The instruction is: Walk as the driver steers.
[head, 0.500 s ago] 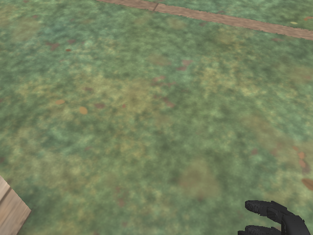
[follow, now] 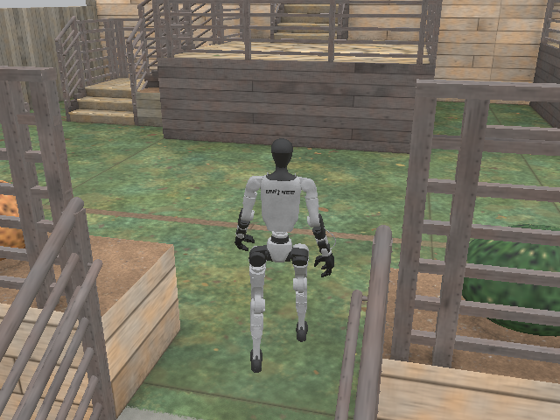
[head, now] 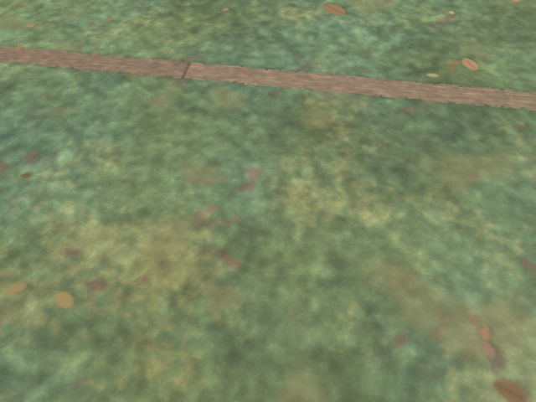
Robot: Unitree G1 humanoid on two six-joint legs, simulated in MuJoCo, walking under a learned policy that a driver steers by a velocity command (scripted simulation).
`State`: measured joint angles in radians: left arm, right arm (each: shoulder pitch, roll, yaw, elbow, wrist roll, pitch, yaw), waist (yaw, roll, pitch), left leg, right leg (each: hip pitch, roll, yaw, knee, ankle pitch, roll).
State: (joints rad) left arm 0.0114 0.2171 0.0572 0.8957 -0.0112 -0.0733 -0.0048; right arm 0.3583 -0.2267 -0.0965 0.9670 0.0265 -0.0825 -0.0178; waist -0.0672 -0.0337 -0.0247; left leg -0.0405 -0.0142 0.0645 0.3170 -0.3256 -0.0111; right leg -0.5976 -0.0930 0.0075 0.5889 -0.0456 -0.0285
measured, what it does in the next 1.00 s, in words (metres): walks ahead: right foot, then left foot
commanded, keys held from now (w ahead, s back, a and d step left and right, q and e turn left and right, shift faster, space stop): w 0.82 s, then w+e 0.18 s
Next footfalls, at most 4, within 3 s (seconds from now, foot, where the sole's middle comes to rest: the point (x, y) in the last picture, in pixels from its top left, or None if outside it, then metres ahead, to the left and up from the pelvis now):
0.04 right None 0.19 -0.13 -0.77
0.62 left None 0.50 0.11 -0.77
1.20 right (313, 288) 0.81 -0.14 -0.77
1.66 left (268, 202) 1.13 -0.03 -0.77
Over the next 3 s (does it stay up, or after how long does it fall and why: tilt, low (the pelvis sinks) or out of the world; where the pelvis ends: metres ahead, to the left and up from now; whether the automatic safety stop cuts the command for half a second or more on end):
stays up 1.43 -0.34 0.00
